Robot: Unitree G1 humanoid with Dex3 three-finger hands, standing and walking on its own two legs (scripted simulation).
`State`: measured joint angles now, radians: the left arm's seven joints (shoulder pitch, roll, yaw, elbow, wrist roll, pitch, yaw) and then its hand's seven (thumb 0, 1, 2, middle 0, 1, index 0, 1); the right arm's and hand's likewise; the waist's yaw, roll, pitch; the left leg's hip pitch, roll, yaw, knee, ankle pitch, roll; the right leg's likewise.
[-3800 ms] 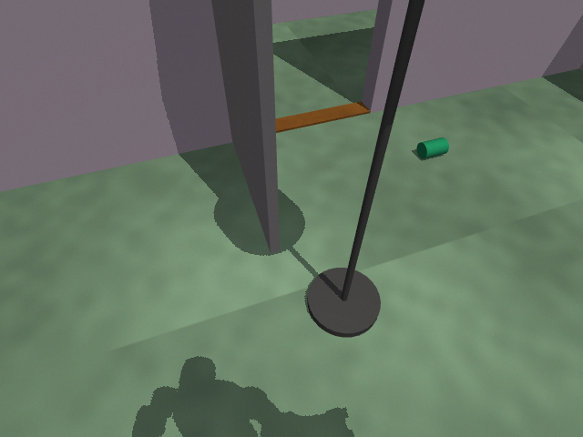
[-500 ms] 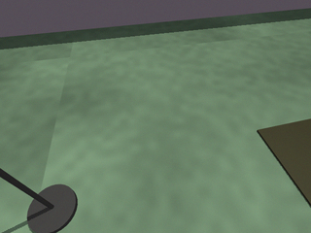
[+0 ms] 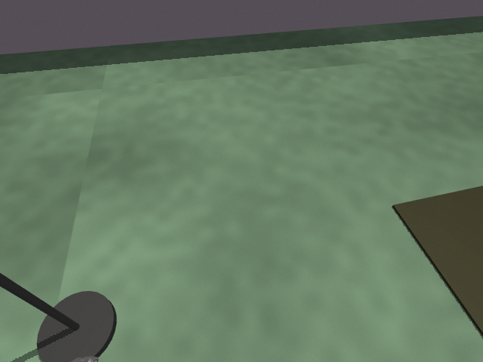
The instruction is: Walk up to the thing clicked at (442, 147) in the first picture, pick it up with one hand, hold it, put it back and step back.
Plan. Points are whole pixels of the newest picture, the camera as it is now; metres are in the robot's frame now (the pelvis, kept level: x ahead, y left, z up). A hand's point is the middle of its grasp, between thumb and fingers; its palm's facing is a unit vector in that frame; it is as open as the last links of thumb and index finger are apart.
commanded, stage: stand
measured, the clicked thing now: out of the picture +1.09 +1.39 -0.74
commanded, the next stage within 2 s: none
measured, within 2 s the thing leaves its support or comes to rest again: neither
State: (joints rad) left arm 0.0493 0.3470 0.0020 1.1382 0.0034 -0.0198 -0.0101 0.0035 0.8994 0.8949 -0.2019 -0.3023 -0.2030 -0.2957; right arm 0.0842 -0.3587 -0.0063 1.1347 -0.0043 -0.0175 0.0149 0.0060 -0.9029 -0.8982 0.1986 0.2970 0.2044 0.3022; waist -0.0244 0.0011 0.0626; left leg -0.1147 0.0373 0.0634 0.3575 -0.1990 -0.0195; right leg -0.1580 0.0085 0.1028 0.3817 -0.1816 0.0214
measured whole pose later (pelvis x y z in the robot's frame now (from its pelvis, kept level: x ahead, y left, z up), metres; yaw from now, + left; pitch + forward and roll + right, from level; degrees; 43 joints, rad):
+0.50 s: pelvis +0.01 +0.00 +0.00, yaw +1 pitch -2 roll +0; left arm 0.11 0.35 0.00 1.16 0.01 -0.02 -0.01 0.00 0.90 0.89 -0.20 -0.30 -0.20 -0.30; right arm 0.08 -0.35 -0.01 1.15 -0.01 -0.01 0.02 0.01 -0.90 -0.90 0.20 0.30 0.20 0.30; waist -0.01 0.01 0.06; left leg -0.11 0.04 0.04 0.32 -0.18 -0.02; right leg -0.13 0.01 0.08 0.33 -0.16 0.02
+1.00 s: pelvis +0.01 +0.00 +0.00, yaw +2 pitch -2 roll +0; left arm 0.09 0.35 0.00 1.14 0.01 -0.01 -0.01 0.00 0.90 0.89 -0.20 -0.30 -0.20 -0.30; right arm 0.10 -0.35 0.00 1.14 -0.01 -0.01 0.01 0.01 -0.90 -0.90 0.20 0.30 0.20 0.30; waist -0.01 0.00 0.05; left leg -0.10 0.03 0.03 0.32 -0.19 -0.02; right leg -0.12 0.00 0.07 0.32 -0.18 0.02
